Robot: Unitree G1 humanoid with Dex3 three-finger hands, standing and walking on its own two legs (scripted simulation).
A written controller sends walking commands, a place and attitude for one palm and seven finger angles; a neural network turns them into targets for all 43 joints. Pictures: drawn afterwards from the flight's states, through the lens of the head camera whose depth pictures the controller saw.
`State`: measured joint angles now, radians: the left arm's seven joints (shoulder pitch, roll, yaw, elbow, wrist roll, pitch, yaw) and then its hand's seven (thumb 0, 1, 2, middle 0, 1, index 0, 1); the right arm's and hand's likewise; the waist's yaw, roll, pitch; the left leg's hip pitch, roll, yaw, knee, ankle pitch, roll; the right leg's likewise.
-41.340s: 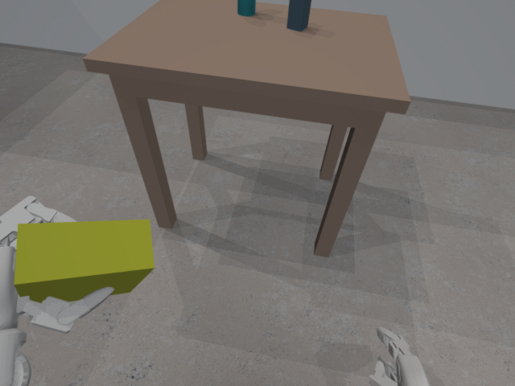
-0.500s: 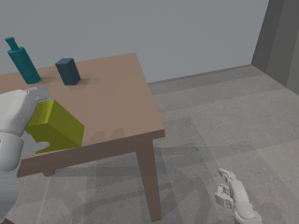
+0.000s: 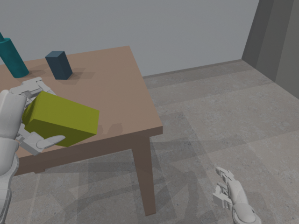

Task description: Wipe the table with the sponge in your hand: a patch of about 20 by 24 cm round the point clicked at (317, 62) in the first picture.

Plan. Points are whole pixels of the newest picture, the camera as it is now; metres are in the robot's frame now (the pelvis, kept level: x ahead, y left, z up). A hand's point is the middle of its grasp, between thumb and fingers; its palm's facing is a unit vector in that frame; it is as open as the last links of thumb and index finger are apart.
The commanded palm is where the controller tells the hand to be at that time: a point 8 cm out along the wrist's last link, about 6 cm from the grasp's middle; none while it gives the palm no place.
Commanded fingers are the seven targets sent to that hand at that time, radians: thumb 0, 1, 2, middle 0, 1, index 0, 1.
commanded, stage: step back with the hand held close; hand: left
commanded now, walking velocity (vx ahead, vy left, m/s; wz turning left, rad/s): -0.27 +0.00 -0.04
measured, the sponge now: (65, 126) +0.25 +0.23 +0.20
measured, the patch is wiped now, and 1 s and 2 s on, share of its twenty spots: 1.00 1.00 1.00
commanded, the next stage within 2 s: stop stepping back and stand still in 1.02 s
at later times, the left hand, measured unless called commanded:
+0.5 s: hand (40, 131) +0.19 +0.22 +0.25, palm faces +0.42 -0.80 -0.43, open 9.8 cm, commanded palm +0.12 +0.29 +0.29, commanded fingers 0.00 0.10 1.30 -1.20 -1.60 -1.20 -1.60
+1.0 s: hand out of the picture +0.02 +0.24 +0.26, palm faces +0.52 -0.80 -0.30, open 9.8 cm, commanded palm -0.04 +0.30 +0.29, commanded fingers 0.00 0.10 1.30 -1.20 -1.60 -1.20 -1.60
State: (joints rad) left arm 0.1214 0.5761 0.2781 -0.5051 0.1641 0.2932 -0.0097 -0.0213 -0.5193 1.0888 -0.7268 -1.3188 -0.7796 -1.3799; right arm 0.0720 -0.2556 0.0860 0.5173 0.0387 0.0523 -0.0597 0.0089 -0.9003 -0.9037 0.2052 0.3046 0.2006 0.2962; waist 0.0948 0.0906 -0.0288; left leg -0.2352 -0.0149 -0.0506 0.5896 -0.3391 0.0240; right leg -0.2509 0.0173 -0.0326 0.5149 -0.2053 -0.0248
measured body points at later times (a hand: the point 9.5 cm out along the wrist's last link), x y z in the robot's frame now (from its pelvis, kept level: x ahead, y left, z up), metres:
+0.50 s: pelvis -0.04 +0.00 -0.01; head -0.04 -0.01 +0.44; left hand +0.16 +0.26 +0.27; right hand +0.12 -0.24 -0.11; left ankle -0.02 +0.14 -0.73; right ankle +0.03 -0.11 -0.73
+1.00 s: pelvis -0.19 +0.01 -0.02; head -0.18 +0.03 +0.43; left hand -0.01 +0.28 +0.28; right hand +0.02 -0.21 -0.09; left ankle -0.14 +0.15 -0.73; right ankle -0.09 -0.11 -0.69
